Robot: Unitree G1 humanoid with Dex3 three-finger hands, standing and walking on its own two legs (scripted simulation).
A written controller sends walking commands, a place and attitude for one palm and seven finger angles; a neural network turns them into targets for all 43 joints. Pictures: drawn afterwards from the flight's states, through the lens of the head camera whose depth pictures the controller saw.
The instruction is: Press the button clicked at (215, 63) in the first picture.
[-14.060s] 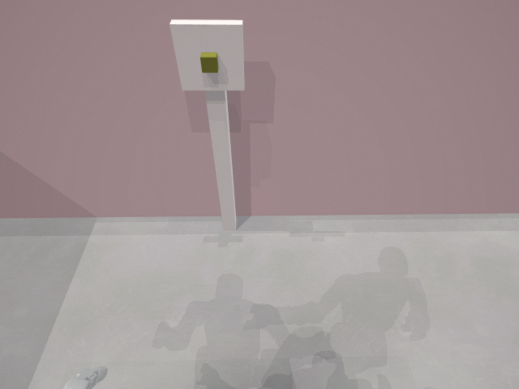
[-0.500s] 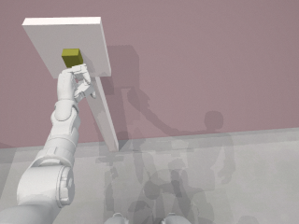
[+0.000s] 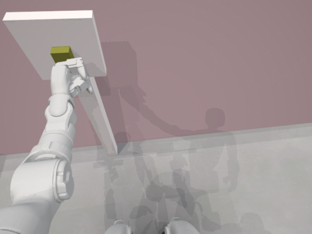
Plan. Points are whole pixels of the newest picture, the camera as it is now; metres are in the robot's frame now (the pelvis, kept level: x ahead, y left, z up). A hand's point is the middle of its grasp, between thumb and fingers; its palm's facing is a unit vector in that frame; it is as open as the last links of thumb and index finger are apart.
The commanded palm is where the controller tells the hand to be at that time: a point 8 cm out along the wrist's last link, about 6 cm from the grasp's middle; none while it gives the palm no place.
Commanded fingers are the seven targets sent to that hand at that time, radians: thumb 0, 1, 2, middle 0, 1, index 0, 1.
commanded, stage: press the button with the knuckle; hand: left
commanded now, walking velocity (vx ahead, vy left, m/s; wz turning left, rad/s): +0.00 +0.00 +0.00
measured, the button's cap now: (63, 55) +0.55 +0.19 +0.12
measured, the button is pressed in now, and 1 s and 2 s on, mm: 3 0 0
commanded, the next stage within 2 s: hold the button down briefly in 0.22 s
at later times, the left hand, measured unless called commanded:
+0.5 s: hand (86, 77) +0.50 +0.14 +0.08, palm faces +0.05 -1.00 -0.02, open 3.6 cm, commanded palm +0.51 +0.21 +0.09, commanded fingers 0.00 0.90 0.90 -1.30 -1.50 -1.30 -1.50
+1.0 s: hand (85, 82) +0.49 +0.14 +0.08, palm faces +0.05 -1.00 +0.01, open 3.4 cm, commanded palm +0.45 +0.21 +0.09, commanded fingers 0.00 0.90 0.90 -1.30 -1.50 -1.30 -1.50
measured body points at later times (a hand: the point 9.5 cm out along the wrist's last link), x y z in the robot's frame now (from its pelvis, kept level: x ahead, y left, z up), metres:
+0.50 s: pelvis -0.03 +0.00 -0.01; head +0.08 +0.02 +0.42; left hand +0.49 +0.20 +0.09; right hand -0.05 -0.27 -0.12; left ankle +0.01 +0.10 -0.69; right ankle +0.00 -0.09 -0.69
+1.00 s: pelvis -0.03 +0.02 -0.01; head +0.07 +0.03 +0.43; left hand +0.48 +0.20 +0.09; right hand -0.04 -0.24 -0.12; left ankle +0.01 +0.10 -0.69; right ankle +0.00 -0.09 -0.69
